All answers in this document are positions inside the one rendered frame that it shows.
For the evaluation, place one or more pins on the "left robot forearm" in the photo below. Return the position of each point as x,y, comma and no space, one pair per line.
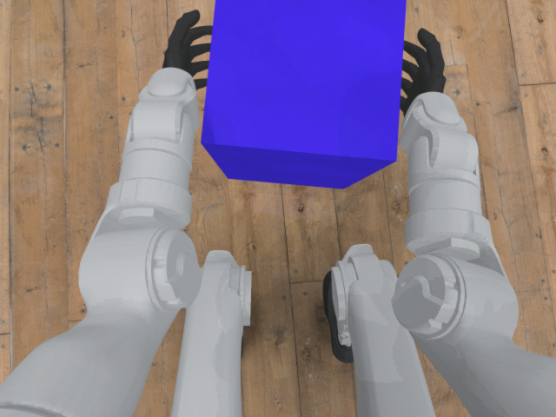
153,186

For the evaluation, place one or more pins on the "robot right hand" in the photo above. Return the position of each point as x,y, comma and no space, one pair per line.
428,77

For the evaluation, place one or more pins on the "robot right thigh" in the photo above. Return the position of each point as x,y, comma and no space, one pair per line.
389,378

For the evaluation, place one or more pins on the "right robot forearm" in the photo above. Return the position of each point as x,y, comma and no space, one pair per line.
445,213

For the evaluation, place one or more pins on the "right robot foot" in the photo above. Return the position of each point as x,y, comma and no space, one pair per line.
343,353

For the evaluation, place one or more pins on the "robot right upper arm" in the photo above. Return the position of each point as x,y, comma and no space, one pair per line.
463,316

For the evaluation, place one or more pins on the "robot left hand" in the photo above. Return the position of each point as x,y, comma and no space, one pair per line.
179,53

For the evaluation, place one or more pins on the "robot left upper arm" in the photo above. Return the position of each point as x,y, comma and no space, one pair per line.
133,283

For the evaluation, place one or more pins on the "carton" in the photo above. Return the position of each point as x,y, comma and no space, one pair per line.
304,92

